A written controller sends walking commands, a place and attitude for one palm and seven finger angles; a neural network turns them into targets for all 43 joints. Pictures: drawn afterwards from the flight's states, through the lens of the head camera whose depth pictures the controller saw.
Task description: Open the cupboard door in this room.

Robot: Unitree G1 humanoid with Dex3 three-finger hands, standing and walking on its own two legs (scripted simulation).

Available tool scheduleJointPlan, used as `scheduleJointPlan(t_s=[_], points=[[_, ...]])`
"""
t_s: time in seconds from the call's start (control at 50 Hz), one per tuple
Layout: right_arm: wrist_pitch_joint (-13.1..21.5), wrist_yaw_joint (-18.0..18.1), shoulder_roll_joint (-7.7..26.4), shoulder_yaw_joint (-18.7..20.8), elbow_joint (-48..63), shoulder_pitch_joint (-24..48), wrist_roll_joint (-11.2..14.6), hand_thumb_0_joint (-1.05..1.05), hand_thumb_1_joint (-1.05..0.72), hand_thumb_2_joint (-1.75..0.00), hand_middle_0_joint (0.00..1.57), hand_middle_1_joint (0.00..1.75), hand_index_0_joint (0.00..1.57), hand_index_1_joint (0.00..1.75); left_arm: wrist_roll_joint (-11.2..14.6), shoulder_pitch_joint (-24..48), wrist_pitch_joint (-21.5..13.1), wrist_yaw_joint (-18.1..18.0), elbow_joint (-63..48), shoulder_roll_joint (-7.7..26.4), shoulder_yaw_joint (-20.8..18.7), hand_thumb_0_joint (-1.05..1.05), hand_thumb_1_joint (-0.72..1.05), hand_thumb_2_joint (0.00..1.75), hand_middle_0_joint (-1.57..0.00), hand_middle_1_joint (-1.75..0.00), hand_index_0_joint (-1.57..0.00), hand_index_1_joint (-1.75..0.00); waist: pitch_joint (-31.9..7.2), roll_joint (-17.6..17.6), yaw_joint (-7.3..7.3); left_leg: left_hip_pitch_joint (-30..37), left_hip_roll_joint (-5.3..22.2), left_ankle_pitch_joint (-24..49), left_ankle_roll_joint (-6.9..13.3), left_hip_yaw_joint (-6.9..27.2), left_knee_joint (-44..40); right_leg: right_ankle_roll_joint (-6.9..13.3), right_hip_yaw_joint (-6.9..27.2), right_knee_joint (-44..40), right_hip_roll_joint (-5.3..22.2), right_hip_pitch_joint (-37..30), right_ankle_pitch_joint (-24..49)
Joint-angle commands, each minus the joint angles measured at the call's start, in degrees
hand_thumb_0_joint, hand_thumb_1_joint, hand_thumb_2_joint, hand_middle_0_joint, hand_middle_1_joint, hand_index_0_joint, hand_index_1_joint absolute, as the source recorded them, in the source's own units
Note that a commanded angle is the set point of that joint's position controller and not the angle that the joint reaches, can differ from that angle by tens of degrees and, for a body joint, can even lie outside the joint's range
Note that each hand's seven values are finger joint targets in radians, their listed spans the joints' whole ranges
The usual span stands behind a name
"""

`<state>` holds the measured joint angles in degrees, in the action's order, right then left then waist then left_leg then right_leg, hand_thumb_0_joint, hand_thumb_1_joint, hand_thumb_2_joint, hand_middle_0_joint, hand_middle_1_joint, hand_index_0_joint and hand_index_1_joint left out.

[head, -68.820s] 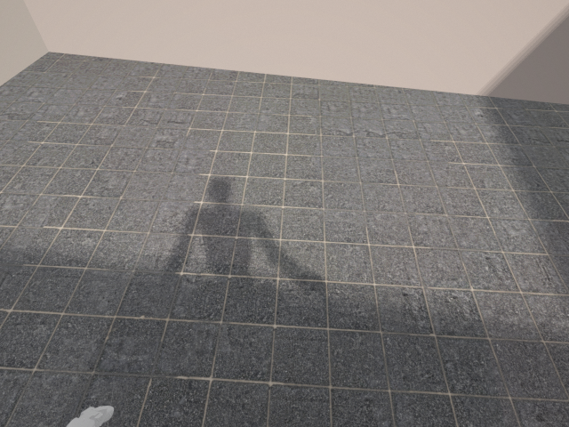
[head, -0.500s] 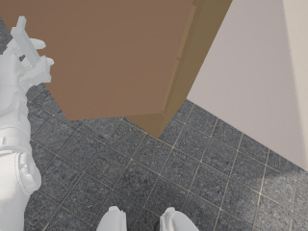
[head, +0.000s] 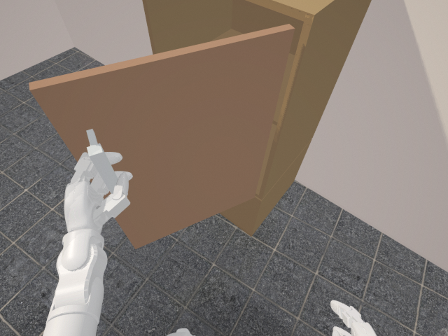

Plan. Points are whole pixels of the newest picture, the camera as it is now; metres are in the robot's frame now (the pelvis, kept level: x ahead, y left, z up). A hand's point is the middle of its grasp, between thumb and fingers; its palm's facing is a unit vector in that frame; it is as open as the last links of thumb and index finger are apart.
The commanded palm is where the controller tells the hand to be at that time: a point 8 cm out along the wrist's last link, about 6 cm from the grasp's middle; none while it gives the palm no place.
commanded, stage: pull the door open along its arc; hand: left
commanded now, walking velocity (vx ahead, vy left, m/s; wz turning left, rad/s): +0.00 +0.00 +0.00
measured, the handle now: (108, 170) +0.39 +0.23 +0.07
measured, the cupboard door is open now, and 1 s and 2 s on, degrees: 65 81 82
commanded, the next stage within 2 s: open thumb and fingers to let go in 0.32 s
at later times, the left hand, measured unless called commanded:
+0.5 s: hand (167, 235) +0.27 +0.10 +0.06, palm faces +0.52 -0.85 +0.00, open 5.9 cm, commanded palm +0.22 +0.15 +0.06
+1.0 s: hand (162, 233) +0.27 +0.11 +0.06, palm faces +0.49 -0.87 +0.02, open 13.3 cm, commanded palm +0.22 +0.15 +0.06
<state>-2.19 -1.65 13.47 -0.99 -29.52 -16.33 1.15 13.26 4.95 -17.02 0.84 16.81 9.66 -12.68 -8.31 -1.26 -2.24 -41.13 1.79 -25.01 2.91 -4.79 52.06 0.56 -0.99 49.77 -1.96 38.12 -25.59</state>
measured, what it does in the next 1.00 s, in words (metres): stands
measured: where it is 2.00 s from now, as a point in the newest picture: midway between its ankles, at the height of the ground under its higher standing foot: outside the picture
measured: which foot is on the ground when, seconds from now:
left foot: down 0.00-1.00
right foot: down 0.00-1.00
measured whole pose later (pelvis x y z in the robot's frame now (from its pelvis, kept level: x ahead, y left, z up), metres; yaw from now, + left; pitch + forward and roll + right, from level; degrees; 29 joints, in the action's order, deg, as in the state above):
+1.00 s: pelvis -0.01 -0.05 +0.00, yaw +5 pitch +9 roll +1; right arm -1.4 0.4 12.2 -0.3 -33.2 -12.0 -2.8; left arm 2.4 -5.7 -18.9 -24.2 10.2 -0.9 1.7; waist -6.6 -1.5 0.1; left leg -36.6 0.7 -22.9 -0.7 -0.4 50.4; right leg 4.2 -5.4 51.3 -1.2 33.5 -27.2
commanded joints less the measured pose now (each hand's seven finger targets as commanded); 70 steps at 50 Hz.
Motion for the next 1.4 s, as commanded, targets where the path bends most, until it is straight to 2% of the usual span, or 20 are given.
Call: scheduleJointPlan(t_s=[0.0, 0.06, 0.14, 0.16, 0.2, 0.26, 0.34, 0.36, 0.38, 0.4, 0.48, 0.56, 0.62, 0.8, 0.84, 1.2, 1.32, 1.34, 1.36, 1.38], points=[[2.0, 0.0, 6.1, 2.7, 8.0, 3.4, -1.5, 0.0, -0.9, -0.9, 0.2, 0.3, 0.2, 0.3, -2.8, -6.5, -2.2, -14.2, -18.5, 7.8, -6.7, 0.0, 0.9, 0.9, -0.4, -1.35, -0.4, -1.35, -13.7, 0.6, 5.91, 11.4, -1.2, 24.2, -2.7, 4.8, -7.0, 0.9, -2.8, -2.8, -0.5, -11.8, 24.1], [0.7, 0.6, 5.3, 2.4, 7.9, 5.3, -2.4, 0.0, -0.9, -0.9, 0.2, 0.3, 0.2, 0.3, -6.1, -8.9, -1.0, -20.3, -21.2, 5.3, -3.9, 0.0, 0.9, 0.9, -0.4, -1.35, -0.4, -1.35, -10.8, 3.2, 5.17, 10.6, -1.5, 19.4, -2.5, 5.1, -7.0, 1.0, -2.1, -4.4, -0.4, -11.9, 21.2], [-0.6, 1.3, 3.7, 1.6, 8.2, 8.1, -3.2, 0.0, -0.9, -0.9, 0.2, 0.3, 0.2, 0.3, -9.6, -9.5, 0.8, -27.0, -24.5, -0.7, 1.9, 0.0, 0.9, 0.9, -0.4, -1.35, -0.4, -1.35, -8.9, 1.0, 5.11, 11.0, -2.2, 15.6, -2.6, 5.0, -7.4, 1.2, -1.3, -6.2, 0.3, -12.2, 18.0], [-0.8, 1.5, 3.6, 1.6, 7.9, 7.7, -3.4, 0.0, -0.9, -0.9, 0.2, 0.3, 0.2, 0.3, -10.8, -10.5, 1.2, -28.1, -24.1, -0.7, 3.0, 0.0, 0.9, 0.9, -0.4, -1.35, -0.4, -1.35, -8.2, 3.6, 4.3, 10.5, -2.2, 15.2, -2.4, 5.2, -7.1, 1.0, -0.7, -7.0, 0.3, -12.6, 18.1], [-1.1, 1.6, 3.2, 1.6, 8.3, 8.6, -3.6, 0.0, -0.9, -0.9, 0.2, 0.3, 0.2, 0.3, -12.3, -11.8, 1.6, -28.9, -25.6, -2.8, 6.0, 0.0, 0.9, 0.9, -0.4, -1.35, -0.4, -1.35, -8.3, 0.8, 4.05, 11.4, -2.3, 15.0, -2.4, 4.8, -7.1, 1.1, -0.2, -7.3, 0.8, -12.8, 19.1], [-1.1, 2.0, 3.1, 1.6, 7.8, 8.4, -4.1, 0.0, -0.9, -0.9, 0.2, 0.3, 0.2, 0.3, -13.3, -9.8, 1.7, -28.8, -25.2, -5.0, 9.3, 0.0, 0.9, 0.9, -0.4, -1.35, -0.4, -1.35, -7.1, 3.3, 2.26, 10.6, -2.4, 14.0, -2.1, 5.0, -6.4, 0.6, 1.1, -8.7, 1.6, -12.7, 20.1], [0.3, 2.0, 3.0, 1.8, 7.7, 8.8, -4.5, 0.0, -0.9, -0.9, 0.2, 0.3, 0.2, 0.3, -14.2, -7.2, 0.2, -27.9, -25.9, -9.3, 15.3, 0.0, 0.9, 0.9, -0.4, -1.35, -0.4, -1.35, -8.1, 1.9, 1.19, 11.1, -2.4, 12.9, -2.0, 5.2, -5.2, -0.1, 1.7, -8.4, 2.8, -11.3, 21.5], [0.8, 2.0, 3.0, 1.9, 7.5, 8.5, -4.6, 0.0, -0.9, -0.9, 0.2, 0.3, 0.2, 0.3, -14.3, -6.6, 0.1, -27.8, -25.5, -10.7, 17.3, 0.0, 0.9, 0.9, -0.4, -1.35, -0.4, -1.35, -7.3, 3.6, 0.24, 10.7, -2.4, 12.5, -1.8, 5.4, -4.9, -0.4, 2.2, -8.9, 3.1, -11.1, 21.9], [1.2, 1.9, 3.2, 2.0, 7.4, 8.7, -4.6, 0.0, -0.9, -0.9, 0.2, 0.3, 0.2, 0.3, -14.4, -6.2, -0.3, -27.5, -25.5, -11.8, 18.7, 0.0, 0.9, 0.9, -0.4, -1.35, -0.4, -1.35, -7.6, 3.9, 0.36, 10.5, -2.4, 12.0, -1.9, 5.5, -4.7, -0.5, 2.3, -8.8, 3.3, -10.8, 21.4], [1.5, 2.0, 3.4, 2.1, 6.9, 8.7, -4.6, 0.0, -0.9, -0.9, 0.2, 0.3, 0.2, 0.3, -14.7, -1.6, -0.8, -27.7, -25.3, -11.1, 19.1, 0.0, 0.9, 0.9, -0.4, -1.35, -0.4, -1.35, -7.5, 4.5, -0.7, 10.2, -2.4, 11.2, -1.7, 5.7, -4.1, -0.8, 2.9, -9.0, 3.8, -9.7, 20.6], [2.0, 2.9, 3.3, 2.4, 5.8, 8.6, -4.4, 0.0, -0.9, -0.9, 0.2, 0.3, 0.2, 0.3, -14.5, -0.7, -2.2, -27.2, -22.9, -6.6, 14.0, 0.0, 0.62, 0.78, -0.38, -1.32, -0.38, -1.32, -10.4, 6.0, 1.23, 7.4, -2.9, 10.0, -1.9, 5.6, -3.8, -1.6, 6.7, -10.4, 5.4, -13.8, 20.1], [2.4, 3.6, 3.5, 2.4, 4.6, 9.0, -3.9, 0.0, -0.9, -0.9, 0.2, 0.3, 0.2, 0.3, -11.4, 0.0, -3.0, -24.9, -20.0, -5.7, 12.0, 0.0, 0.34, 0.66, -0.36, -1.29, -0.36, -1.29, -8.5, 8.5, 1.03, 5.7, -3.0, 8.9, -1.9, 5.8, -3.8, -2.7, 9.5, -13.0, 6.7, -15.7, 20.1], [3.0, 3.7, 3.5, 2.6, 3.9, 9.1, -3.8, 0.0, -0.9, -0.9, 0.2, 0.3, 0.2, 0.3, -10.3, 0.7, -4.6, -24.1, -20.3, -5.4, 11.0, 0.0, 0.13, 0.57, -0.35, -1.27, -0.35, -1.27, -10.4, 5.3, 1.95, 6.9, -3.1, 9.9, -2.0, 5.6, -4.3, -2.3, 8.9, -12.1, 6.5, -16.2, 21.4], [3.8, 2.8, 4.0, 3.1, 4.2, 8.0, -3.9, 0.0, -0.9, -0.9, 0.2, 0.3, 0.2, 0.3, -11.2, -0.8, -6.1, -24.4, -18.7, -6.1, 11.8, 0.0, -0.5, 0.3, -0.3, -1.2, -0.3, -1.2, -10.5, 6.0, 2.07, 8.1, -3.0, 11.2, -1.7, 5.2, -4.9, -1.9, 6.1, -10.1, 5.5, -14.5, 22.9], [3.7, 2.8, 4.1, 3.0, 4.4, 8.0, -3.9, 0.0, -0.9, -0.9, 0.2, 0.3, 0.2, 0.3, -11.1, -0.3, -5.8, -24.6, -18.7, -6.1, 11.7, 0.0, -0.5, 0.3, -0.3, -1.2, -0.3, -1.2, -10.1, 6.4, 1.97, 8.3, -3.0, 11.3, -1.7, 5.1, -5.0, -1.8, 5.6, -10.1, 5.3, -14.2, 22.7], [2.7, 2.1, 3.4, 2.3, 6.8, 8.8, -4.2, 0.0, -0.9, -0.9, 0.2, 0.3, 0.2, 0.3, -14.2, -1.3, -2.7, -29.3, -23.2, -11.2, 17.0, 0.0, -0.5, 0.3, -0.15, -0.3, -0.15, -0.3, -10.9, 2.6, 2.46, 12.4, -2.2, 14.1, -1.8, 6.1, -5.8, 1.1, -1.0, -5.9, 1.7, -9.3, 16.8], [2.4, 1.9, 3.4, 2.2, 6.9, 9.5, -4.1, 0.0, -0.9, -0.9, 0.2, 0.3, 0.2, 0.3, -14.5, -1.2, -1.4, -30.7, -23.6, -12.5, 18.2, 0.0, -0.5, 0.3, -0.15, -0.3, -0.15, -0.3, -10.5, 2.0, 2.35, 12.5, -2.0, 13.0, -2.0, 6.7, -6.1, 1.4, -1.7, -5.7, 1.3, -8.0, 13.9], [2.5, 1.7, 5.6, 2.1, 5.7, 5.7, -3.8, 0.0, -0.9, -0.9, 0.2, 0.3, 0.2, 0.3, -20.4, -2.7, -3.2, -19.2, -22.9, -6.5, 28.1, 0.0, -0.5, 0.3, -0.15, -0.3, -0.15, -0.3, -8.4, 3.9, -2.75, 13.3, -1.7, 14.1, -1.4, 6.6, -5.2, 1.0, -0.1, -5.2, 1.8, -5.4, 17.8], [2.2, 2.2, 5.6, 2.9, 6.5, 4.9, -3.1, 0.0, -0.9, -0.9, 0.2, 0.3, 0.2, 0.3, -18.1, 0.1, -5.0, -13.0, -25.6, -1.6, 22.3, 0.0, -0.5, 0.3, -0.15, -0.3, -0.15, -0.3, -11.8, 1.9, -1.14, 13.8, -1.6, 15.5, -1.2, 6.6, -5.0, 1.6, 0.3, -5.0, 2.0, -7.5, 20.0], [2.7, 2.6, 5.4, 2.7, 7.0, 5.8, -3.0, 0.0, -0.9, -0.9, 0.2, 0.3, 0.2, 0.3, -17.0, 0.4, -6.5, -8.4, -27.1, -1.1, 23.0, 0.0, -0.5, 0.3, -0.15, -0.3, -0.15, -0.3, -12.8, 0.2, -0.68, 14.9, -1.8, 15.8, -1.1, 6.4, -4.9, 1.5, 0.5, -4.8, 2.0, -7.8, 20.8]])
